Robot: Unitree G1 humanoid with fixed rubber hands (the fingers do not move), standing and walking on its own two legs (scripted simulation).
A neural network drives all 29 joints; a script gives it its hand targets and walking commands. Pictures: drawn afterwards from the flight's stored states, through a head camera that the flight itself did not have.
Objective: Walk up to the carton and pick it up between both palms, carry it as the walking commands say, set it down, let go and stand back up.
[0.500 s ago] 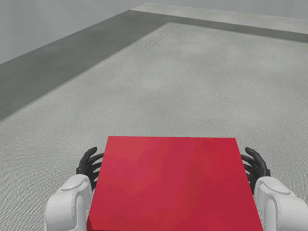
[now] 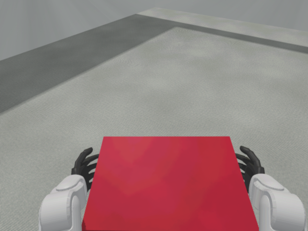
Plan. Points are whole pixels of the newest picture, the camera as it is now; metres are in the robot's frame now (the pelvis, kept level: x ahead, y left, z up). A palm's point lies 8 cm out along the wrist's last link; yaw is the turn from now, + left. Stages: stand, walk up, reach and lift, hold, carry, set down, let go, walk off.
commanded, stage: carry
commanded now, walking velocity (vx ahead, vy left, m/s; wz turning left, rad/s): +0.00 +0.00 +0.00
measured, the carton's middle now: (165, 198) +0.23 +0.01 +0.00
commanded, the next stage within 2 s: none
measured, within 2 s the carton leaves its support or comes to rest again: neither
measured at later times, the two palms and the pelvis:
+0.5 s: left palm (85, 165) +0.27 +0.20 +0.09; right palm (253, 167) +0.27 -0.19 +0.09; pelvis +0.03 +0.00 +0.01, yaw +0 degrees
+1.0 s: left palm (95, 119) +0.46 +0.23 +0.06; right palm (214, 111) +0.49 -0.16 +0.07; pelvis +0.23 +0.03 -0.01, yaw +0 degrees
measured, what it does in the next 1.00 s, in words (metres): walks ahead: left foot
